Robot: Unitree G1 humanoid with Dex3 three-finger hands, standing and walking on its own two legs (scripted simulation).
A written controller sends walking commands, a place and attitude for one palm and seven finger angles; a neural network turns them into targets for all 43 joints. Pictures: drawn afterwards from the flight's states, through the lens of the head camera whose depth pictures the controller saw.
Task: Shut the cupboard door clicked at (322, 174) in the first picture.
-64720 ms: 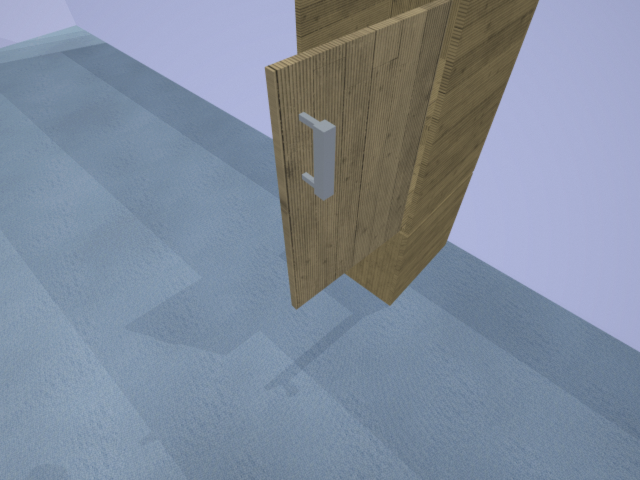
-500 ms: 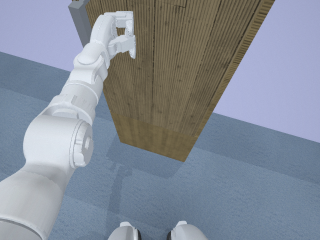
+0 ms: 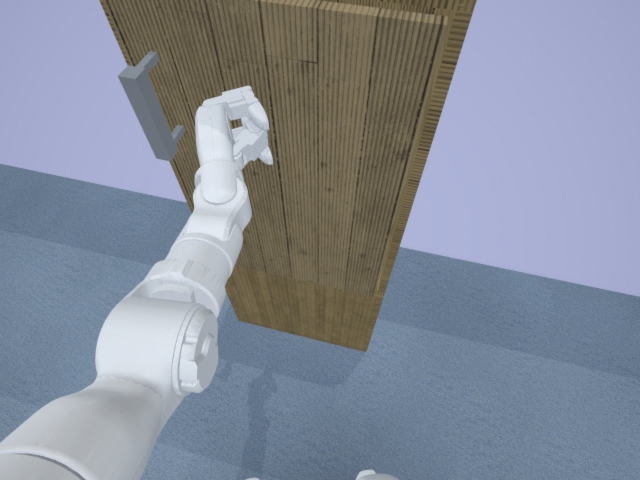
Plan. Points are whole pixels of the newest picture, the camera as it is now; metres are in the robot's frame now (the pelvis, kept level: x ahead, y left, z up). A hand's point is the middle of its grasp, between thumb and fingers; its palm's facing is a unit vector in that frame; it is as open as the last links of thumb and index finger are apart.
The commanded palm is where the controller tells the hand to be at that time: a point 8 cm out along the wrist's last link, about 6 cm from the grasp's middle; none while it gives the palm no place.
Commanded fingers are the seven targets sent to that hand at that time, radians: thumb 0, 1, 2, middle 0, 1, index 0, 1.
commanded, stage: pull the fist back off the door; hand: left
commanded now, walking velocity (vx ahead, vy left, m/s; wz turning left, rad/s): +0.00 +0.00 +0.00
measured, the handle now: (158, 108) +0.58 +0.16 +0.14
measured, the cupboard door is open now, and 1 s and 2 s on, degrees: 0 0 0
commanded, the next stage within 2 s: draw the hand back to the body in 0.30 s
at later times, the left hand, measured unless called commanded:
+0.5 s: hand (261, 159) +0.46 +0.03 +0.15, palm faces +0.06 -1.00 +0.00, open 3.1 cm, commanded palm +0.41 +0.09 +0.15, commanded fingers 0.00 0.90 0.90 -1.30 -1.50 -1.30 -1.50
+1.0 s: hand (148, 259) +0.32 +0.13 +0.17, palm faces +0.07 -0.99 -0.10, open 3.1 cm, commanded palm +0.28 +0.19 +0.17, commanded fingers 0.00 0.90 0.90 -1.02 -1.20 -1.02 -1.20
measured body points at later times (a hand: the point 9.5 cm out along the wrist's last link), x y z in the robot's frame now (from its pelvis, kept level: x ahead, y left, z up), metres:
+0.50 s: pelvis +0.01 -0.02 +0.01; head +0.05 -0.03 +0.46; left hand +0.45 +0.08 +0.15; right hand +0.13 -0.25 -0.11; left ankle +0.01 +0.11 -0.71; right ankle -0.01 -0.09 -0.71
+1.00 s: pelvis +0.01 +0.00 +0.03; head -0.02 -0.03 +0.48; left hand +0.31 +0.18 +0.17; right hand +0.20 -0.22 -0.05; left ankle +0.01 +0.11 -0.71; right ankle -0.01 -0.09 -0.71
